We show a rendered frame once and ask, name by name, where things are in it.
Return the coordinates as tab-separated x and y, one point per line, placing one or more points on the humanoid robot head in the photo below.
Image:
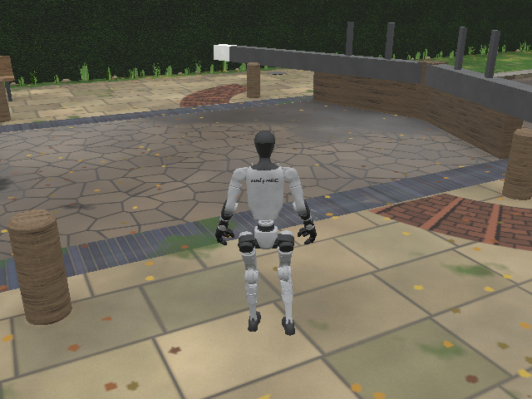
264	142

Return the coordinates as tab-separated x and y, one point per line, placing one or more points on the right robot hand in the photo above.
305	232

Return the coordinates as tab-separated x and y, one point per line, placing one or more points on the robot right forearm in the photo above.
306	217

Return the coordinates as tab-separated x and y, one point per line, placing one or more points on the right robot thigh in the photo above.
285	251

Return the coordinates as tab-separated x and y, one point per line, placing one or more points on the robot left forearm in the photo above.
225	217

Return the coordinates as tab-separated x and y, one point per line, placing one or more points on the left robot hand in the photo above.
226	233

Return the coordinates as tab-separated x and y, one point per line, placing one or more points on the right robot upper arm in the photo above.
291	175

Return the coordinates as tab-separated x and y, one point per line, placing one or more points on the left robot upper arm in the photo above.
234	189

